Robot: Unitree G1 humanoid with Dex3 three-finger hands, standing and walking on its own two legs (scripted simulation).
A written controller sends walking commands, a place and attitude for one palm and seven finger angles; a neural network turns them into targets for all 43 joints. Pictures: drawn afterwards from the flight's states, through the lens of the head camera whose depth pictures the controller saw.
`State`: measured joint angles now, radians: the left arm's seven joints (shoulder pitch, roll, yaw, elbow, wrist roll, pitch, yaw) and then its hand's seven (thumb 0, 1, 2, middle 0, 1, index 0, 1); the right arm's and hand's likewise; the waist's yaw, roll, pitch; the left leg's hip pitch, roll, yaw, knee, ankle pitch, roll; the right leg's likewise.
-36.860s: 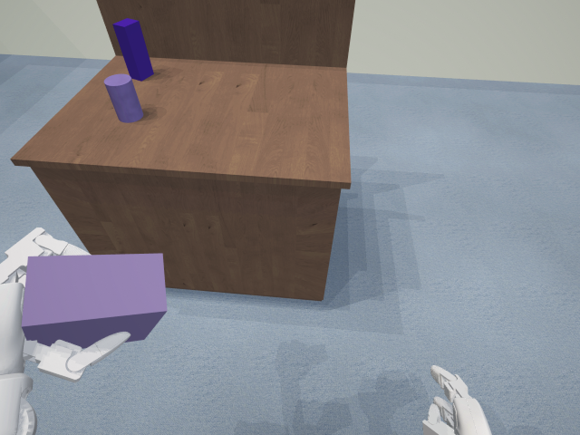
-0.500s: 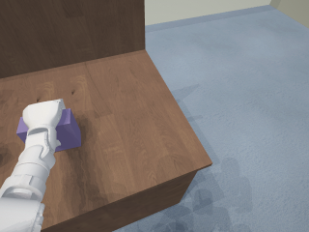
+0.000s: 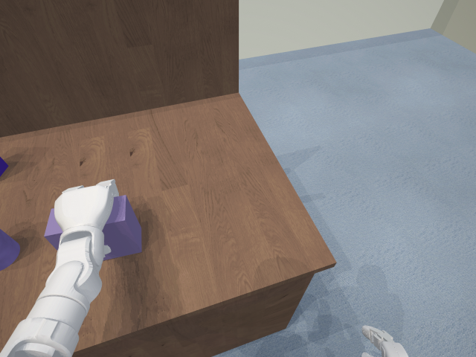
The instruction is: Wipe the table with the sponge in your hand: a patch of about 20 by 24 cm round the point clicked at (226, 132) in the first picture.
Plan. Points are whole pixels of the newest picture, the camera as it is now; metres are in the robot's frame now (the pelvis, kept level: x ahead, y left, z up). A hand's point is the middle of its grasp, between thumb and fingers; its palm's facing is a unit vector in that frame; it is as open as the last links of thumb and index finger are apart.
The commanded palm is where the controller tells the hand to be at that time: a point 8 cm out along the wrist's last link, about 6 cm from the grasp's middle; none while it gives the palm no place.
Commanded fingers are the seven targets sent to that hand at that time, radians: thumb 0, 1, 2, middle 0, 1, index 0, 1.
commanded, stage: wipe back along the first lane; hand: left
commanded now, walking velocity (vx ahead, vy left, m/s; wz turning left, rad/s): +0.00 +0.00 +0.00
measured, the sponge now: (102, 236) +0.32 +0.30 -0.03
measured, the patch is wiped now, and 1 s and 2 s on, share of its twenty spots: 1.00 1.00 1.00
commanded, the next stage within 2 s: lift the sponge slowly off the table in 0.70 s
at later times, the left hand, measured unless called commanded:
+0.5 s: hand (101, 245) +0.29 +0.27 +0.01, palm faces -0.03 -0.04 -1.00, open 10.3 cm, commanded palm +0.24 +0.25 +0.04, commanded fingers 0.00 0.10 1.30 -1.20 -1.60 -1.20 -1.60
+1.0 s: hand (100, 265) +0.25 +0.26 +0.01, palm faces -0.04 -0.07 -1.00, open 10.3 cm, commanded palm +0.22 +0.25 +0.06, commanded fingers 0.00 0.10 1.30 -1.20 -1.60 -1.20 -1.60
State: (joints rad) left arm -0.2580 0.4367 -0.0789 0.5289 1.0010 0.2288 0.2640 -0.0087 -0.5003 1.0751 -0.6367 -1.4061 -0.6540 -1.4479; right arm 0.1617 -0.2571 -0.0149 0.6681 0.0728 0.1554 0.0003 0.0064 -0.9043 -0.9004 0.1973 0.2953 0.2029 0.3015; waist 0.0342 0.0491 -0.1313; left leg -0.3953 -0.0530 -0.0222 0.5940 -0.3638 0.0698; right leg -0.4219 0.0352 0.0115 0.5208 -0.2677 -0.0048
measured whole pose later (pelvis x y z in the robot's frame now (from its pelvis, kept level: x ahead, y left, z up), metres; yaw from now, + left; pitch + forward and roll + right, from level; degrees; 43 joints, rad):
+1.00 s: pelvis -0.01 -0.02 +0.01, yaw -1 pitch +4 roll -1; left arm 0.04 0.38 -0.12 0.22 0.99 0.30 0.24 0.00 -0.50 1.06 -0.64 -1.39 -0.67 -1.41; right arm 0.08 -0.25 0.00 0.67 0.06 0.11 -0.03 0.01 -0.90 -0.90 0.20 0.30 0.20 0.30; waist 0.08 0.06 -0.08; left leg -0.27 -0.04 -0.01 0.53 -0.34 0.05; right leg -0.32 0.04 0.02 0.50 -0.26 -0.02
